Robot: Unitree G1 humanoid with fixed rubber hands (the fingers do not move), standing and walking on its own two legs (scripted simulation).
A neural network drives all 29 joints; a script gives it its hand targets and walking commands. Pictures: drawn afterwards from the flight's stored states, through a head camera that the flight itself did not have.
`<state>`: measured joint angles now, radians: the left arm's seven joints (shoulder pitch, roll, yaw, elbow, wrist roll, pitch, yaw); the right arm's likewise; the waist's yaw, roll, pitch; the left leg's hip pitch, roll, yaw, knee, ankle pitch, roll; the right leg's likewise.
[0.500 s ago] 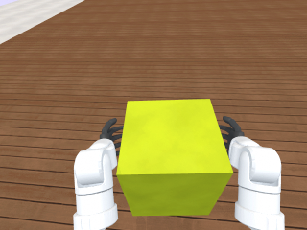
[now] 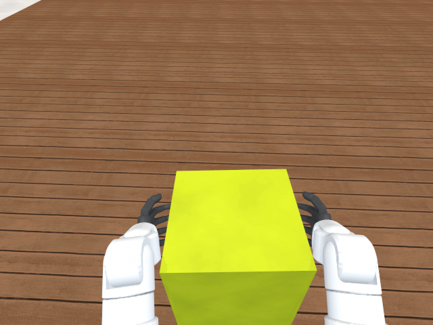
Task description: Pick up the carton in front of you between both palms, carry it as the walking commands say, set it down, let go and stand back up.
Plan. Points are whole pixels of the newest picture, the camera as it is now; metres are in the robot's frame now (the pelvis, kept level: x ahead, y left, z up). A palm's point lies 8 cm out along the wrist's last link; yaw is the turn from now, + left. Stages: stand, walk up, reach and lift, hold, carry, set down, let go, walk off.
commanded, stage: carry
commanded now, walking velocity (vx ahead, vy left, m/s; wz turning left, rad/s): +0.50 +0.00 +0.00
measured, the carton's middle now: (232, 252) +0.27 +0.00 +0.00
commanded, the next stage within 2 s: none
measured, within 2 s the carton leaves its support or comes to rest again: neither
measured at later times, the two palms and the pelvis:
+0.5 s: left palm (182, 115) +0.59 +0.12 +0.08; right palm (295, 114) +0.61 -0.18 +0.08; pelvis +0.33 -0.04 -0.01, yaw +4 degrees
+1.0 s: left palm (179, 64) +0.95 +0.17 +0.06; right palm (262, 62) +0.95 -0.13 +0.07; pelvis +0.68 +0.02 -0.01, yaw +0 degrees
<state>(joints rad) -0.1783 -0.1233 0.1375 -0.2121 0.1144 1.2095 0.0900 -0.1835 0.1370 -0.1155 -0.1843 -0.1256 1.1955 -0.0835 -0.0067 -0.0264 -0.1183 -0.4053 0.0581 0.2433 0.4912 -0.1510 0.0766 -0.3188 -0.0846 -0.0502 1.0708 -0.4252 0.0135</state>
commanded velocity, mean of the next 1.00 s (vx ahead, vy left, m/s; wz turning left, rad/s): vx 0.50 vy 0.00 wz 0.00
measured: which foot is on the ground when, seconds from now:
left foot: down 0.00-0.44, up 0.46-0.92, down 0.94-1.00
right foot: up 0.00-0.38, down 0.40-0.96, up 0.98-1.00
